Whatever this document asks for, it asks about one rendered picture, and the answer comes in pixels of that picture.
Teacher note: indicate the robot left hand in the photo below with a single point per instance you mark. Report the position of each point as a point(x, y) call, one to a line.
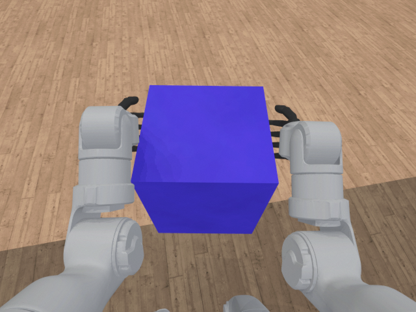
point(126, 103)

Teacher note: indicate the robot right hand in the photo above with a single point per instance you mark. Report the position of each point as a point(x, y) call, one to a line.
point(290, 115)

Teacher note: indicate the robot right upper arm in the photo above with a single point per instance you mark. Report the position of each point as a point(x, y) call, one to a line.
point(325, 267)

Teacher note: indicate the right robot thigh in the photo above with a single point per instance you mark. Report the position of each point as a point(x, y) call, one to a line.
point(244, 303)

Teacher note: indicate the right robot forearm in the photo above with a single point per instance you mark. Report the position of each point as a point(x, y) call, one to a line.
point(316, 162)

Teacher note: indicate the left robot forearm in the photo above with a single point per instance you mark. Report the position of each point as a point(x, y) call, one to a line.
point(106, 137)

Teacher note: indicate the carton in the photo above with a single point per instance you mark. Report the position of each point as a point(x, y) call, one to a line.
point(205, 160)

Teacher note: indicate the robot left upper arm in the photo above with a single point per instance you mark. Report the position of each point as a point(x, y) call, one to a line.
point(99, 254)

